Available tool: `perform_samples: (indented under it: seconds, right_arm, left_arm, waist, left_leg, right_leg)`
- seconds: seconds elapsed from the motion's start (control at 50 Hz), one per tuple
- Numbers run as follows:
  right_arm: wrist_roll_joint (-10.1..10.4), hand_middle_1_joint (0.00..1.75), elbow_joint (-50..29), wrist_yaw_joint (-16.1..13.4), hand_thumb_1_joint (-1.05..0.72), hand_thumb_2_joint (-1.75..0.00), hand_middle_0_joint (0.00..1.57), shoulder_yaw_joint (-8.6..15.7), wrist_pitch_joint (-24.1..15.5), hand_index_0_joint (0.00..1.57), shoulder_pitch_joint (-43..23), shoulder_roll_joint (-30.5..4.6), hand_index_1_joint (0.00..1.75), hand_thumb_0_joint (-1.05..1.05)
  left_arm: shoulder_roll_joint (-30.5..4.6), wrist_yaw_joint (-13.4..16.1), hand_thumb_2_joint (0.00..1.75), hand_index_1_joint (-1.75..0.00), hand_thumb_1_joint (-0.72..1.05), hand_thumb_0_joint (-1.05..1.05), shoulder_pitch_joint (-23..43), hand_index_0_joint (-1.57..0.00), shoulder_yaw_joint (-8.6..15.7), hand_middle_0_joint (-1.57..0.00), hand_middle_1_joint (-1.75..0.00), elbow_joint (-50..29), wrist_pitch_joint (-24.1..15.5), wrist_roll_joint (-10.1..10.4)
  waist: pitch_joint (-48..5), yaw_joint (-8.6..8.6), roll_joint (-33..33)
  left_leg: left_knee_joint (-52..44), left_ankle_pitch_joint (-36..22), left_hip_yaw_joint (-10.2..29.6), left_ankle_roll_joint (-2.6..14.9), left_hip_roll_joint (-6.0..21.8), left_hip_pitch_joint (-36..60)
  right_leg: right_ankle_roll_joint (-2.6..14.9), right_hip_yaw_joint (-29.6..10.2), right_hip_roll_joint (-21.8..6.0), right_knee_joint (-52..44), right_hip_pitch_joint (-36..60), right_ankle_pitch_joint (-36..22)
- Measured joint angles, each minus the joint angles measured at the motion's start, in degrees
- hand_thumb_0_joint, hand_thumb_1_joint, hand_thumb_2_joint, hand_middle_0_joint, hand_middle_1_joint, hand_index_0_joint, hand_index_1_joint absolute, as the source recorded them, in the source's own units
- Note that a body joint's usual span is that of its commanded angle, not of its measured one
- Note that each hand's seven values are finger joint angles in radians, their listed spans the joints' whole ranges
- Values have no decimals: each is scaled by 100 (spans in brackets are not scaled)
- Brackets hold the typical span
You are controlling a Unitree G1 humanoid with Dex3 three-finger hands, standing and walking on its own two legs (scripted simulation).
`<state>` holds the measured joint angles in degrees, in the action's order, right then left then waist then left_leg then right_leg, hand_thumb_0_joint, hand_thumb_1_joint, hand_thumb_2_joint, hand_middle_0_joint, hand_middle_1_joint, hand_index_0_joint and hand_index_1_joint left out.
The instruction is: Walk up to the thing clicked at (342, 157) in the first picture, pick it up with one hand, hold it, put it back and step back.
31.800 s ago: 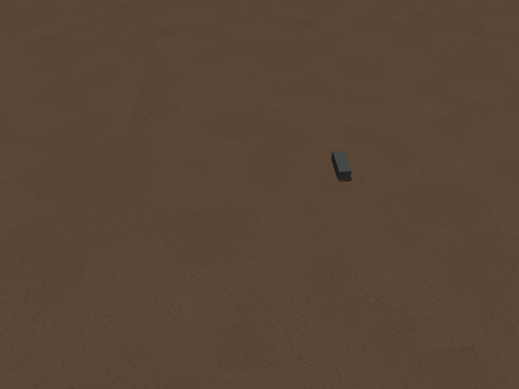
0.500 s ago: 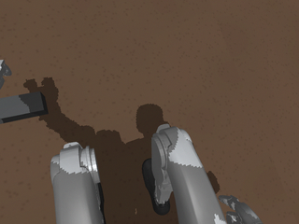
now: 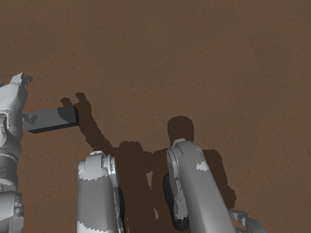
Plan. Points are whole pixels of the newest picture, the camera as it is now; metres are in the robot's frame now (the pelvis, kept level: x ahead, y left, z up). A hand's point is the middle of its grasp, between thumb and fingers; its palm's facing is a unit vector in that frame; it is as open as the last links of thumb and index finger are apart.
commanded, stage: home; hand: left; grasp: from above
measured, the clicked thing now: (54, 119) +0.47 +0.33 -0.36
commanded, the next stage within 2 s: none
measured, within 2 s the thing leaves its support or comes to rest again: neither
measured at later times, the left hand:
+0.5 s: hand out of the picture +0.27 +0.24 +0.09, palm faces -0.01 -0.90 -0.43, open 7.4 cm
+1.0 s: hand out of the picture +0.22 +0.21 +0.27, palm faces +0.19 -0.96 -0.21, open 7.4 cm
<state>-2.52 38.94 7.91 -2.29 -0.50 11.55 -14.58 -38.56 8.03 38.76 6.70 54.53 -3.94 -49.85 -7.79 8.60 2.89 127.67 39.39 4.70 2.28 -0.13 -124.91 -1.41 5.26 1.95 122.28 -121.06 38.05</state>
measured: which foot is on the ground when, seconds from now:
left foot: down 0.00-1.00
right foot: down 0.00-1.00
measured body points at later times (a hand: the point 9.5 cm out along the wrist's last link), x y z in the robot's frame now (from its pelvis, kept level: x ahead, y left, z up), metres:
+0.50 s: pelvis +0.02 +0.00 +0.19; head +0.15 +0.04 +0.62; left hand +0.27 +0.29 +0.12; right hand +0.25 -0.22 +0.10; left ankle +0.07 +0.11 -0.36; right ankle +0.10 -0.12 -0.36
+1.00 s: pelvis +0.08 +0.01 +0.32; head +0.10 +0.02 +0.77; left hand +0.21 +0.26 +0.29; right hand +0.25 -0.22 +0.25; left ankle +0.07 +0.11 -0.36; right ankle +0.10 -0.12 -0.36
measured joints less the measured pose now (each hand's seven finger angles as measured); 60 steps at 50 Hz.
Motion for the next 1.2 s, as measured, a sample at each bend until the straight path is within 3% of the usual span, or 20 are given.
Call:
perform_samples:
  seconds: [0.08, 0.16, 0.3, 0.46, 0.6, 0.7, 0.82, 1.0, 1.2]
  right_arm:
    - [168, 30, -157, -157, -90, -90, 20, 107, 95, 20, -87, -76, 30, 0]
    - [279, 30, -311, -332, -91, -90, 20, 206, 77, 20, -240, -149, 30, 0]
    - [413, 30, -546, -630, -91, -90, 20, 275, -114, 20, -609, -181, 30, 1]
    - [483, 30, -735, -951, -91, -90, 20, 134, -371, 20, -760, 36, 30, 1]
    - [524, 30, -793, -1241, -91, -90, 20, -62, -545, 20, -447, 230, 30, 1]
    - [516, 30, -772, -1479, -91, -90, 20, -165, -647, 20, -59, 286, 30, 1]
    - [469, 30, -850, -1711, -91, -90, 20, -170, -764, 20, 398, 268, 30, 1]
    - [402, 30, -1000, -1861, -91, -90, 20, -60, -966, 20, 693, 205, 30, 1]
    - [327, 30, -1034, -1863, -91, -90, 20, -65, -1231, 20, 491, 180, 30, 1]
  left_arm:
    - [347, -503, 85, -42, 44, 0, -881, -21, -65, -21, -41, -1096, 296, 960]
    - [657, -736, 87, -36, 65, 0, -1631, -21, -126, -21, -35, -1932, 476, 1703]
    - [1141, -703, 89, -32, 83, 0, -2682, -21, -185, -21, -31, -2909, 878, 2730]
    - [1641, -560, 89, -31, 88, 1, -3720, -21, -271, -21, -30, -3769, 1551, 3964]
    - [2020, -420, 89, -30, 89, 1, -4530, -21, -312, -21, -30, -4361, 2107, 4716]
    - [2250, -357, 89, -30, 90, 1, -5078, -21, -285, -20, -30, -4758, 2438, 5097]
    - [2437, -364, 89, -30, 90, 1, -5823, -20, -320, -20, -30, -5383, 2737, 5349]
    - [2560, -478, 89, -30, 90, 1, -6760, -20, -482, -20, -30, -6203, 2956, 5357]
    - [2575, -662, 89, -30, 90, 1, -6771, -20, -490, -20, -30, -6165, 3015, 5295]
  waist:
    - [-134, -210, -14]
    - [-221, -372, -72]
    - [-273, -520, -129]
    - [-285, -562, -126]
    - [-240, -531, -113]
    - [-230, -500, -101]
    - [-237, -463, -53]
    - [-324, -524, 52]
    - [-194, -662, 11]
  left_leg:
    - [-607, -27, -49, -13, 22, 628]
    - [-1177, -101, -71, -43, 8, 1246]
    - [-2082, -250, -88, -90, -22, 2321]
    - [-3156, -399, -82, -127, -19, 3679]
    - [-4272, -577, -68, -147, -3, 5026]
    - [-5099, -733, -58, -153, 8, 6006]
    - [-6005, -922, -81, -139, 24, 7111]
    - [-6824, -1108, -126, -112, 13, 8193]
    - [-6952, -1177, -94, -134, -22, 8452]
  right_leg:
    - [16, -67, 20, -572, 579, -42]
    - [42, -104, 7, -1108, 1178, -105]
    - [76, -143, -24, -1964, 2236, -225]
    - [114, -164, -23, -3015, 3578, -368]
    - [131, -178, -9, -4152, 4932, -560]
    - [135, -187, -1, -5013, 5930, -730]
    - [127, -230, 8, -5960, 7047, -949]
    - [106, -288, -12, -6795, 8130, -1150]
    - [123, -257, -47, -6871, 8384, -1172]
